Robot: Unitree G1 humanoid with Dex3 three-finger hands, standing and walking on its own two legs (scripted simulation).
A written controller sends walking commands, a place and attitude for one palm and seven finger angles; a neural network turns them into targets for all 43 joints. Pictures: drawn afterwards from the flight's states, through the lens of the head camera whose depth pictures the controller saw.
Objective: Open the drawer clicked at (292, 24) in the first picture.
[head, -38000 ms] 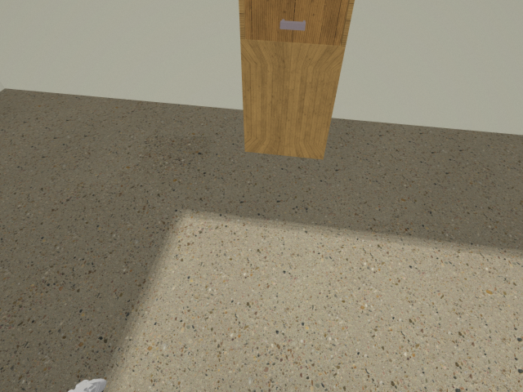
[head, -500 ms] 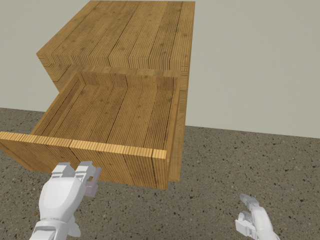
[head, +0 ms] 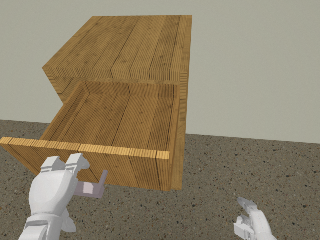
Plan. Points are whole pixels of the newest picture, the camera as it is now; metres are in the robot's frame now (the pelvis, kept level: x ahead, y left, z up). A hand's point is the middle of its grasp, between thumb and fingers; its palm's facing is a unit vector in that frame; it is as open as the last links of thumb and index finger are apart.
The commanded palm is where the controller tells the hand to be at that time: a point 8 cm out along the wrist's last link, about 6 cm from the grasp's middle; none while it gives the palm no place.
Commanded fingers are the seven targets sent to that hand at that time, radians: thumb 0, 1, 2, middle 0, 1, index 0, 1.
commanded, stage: lift the hand off the handle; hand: left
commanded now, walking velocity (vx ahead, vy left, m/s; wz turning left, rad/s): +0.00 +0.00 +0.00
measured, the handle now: (85, 180) +0.25 +0.24 +0.01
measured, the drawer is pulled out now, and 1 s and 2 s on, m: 0.28 0.28 0.28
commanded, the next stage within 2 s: draw the hand back to the body in 0.92 s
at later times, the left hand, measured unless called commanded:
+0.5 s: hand (54, 181) +0.20 +0.25 +0.11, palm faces +0.09 -0.11 -0.99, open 13.8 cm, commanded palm +0.16 +0.24 +0.17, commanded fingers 0.00 -0.50 0.30 -0.30 -1.20 -0.30 -1.20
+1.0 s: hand (46, 170) +0.20 +0.24 +0.16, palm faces +0.09 -0.10 -0.99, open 13.8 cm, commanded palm +0.16 +0.24 +0.22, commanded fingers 0.00 -0.50 0.30 -0.30 -1.20 -0.30 -1.20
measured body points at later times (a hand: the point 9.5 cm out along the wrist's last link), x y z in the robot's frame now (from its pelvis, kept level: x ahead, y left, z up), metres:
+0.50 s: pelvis +0.01 +0.01 +0.02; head +0.01 -0.03 +0.47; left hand +0.19 +0.25 +0.17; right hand +0.24 -0.18 -0.07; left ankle -0.01 +0.12 -0.71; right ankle +0.02 -0.10 -0.71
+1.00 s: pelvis +0.00 +0.01 +0.03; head -0.02 -0.04 +0.47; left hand +0.19 +0.24 +0.21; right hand +0.24 -0.18 -0.06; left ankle -0.01 +0.12 -0.71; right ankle +0.02 -0.10 -0.71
